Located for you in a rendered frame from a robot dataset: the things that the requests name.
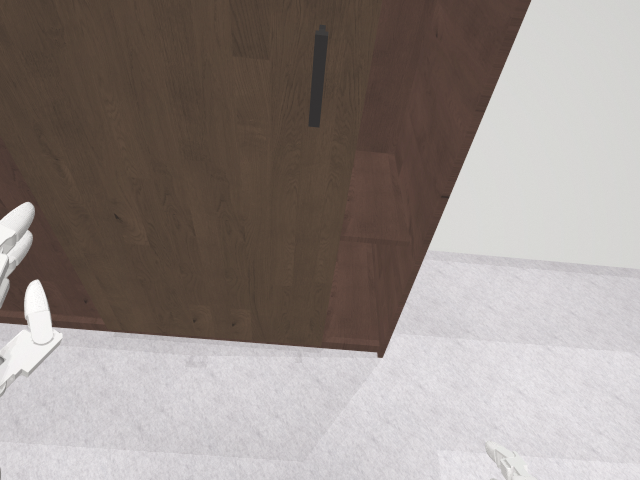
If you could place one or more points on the left robot hand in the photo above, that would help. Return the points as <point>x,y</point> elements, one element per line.
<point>27,350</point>

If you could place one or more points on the handle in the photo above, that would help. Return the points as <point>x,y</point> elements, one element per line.
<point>318,72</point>

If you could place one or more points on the wardrobe door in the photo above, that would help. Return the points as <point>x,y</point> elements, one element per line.
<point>167,144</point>
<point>46,260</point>

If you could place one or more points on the right robot hand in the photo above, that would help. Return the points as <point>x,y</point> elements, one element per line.
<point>511,464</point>

